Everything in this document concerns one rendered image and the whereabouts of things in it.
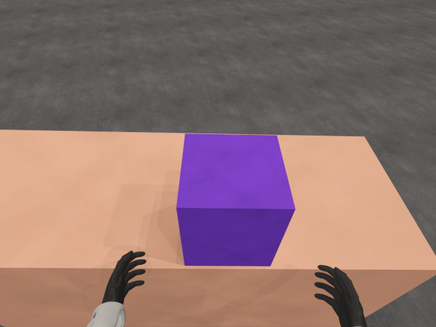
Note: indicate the carton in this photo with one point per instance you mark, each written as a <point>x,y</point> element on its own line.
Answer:
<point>234,200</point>

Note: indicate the pedestal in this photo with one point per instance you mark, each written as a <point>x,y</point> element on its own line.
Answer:
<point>72,203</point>

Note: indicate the left robot forearm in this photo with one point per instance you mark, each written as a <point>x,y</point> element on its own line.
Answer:
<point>108,314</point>

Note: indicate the robot left hand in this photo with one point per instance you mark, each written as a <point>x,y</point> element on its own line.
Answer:
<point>118,286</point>

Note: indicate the robot right hand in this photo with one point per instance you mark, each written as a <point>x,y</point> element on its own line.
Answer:
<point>346,302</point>

